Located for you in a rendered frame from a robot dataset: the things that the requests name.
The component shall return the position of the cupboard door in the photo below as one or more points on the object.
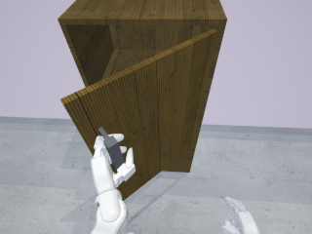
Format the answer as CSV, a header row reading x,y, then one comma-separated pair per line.
x,y
155,104

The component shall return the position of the handle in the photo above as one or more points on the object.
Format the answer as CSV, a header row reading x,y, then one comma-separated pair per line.
x,y
113,149

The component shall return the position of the robot left hand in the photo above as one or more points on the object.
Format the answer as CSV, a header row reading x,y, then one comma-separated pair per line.
x,y
102,173

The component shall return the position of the robot left forearm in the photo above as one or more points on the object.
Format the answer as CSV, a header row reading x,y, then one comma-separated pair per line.
x,y
112,213

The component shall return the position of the robot right hand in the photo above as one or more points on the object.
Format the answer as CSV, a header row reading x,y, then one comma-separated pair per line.
x,y
244,223

